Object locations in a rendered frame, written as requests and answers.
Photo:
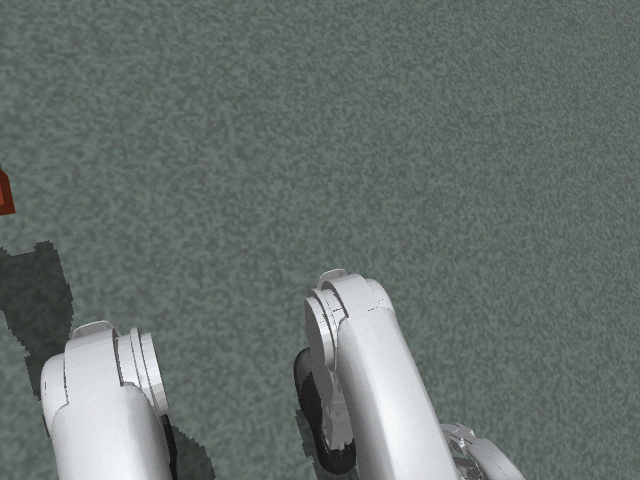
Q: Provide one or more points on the right robot hand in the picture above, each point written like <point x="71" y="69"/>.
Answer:
<point x="487" y="461"/>

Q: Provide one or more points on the left robot foot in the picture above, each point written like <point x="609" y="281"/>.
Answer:
<point x="171" y="445"/>

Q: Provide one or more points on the small box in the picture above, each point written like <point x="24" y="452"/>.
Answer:
<point x="6" y="200"/>

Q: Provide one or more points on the right robot foot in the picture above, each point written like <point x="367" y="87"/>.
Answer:
<point x="334" y="461"/>

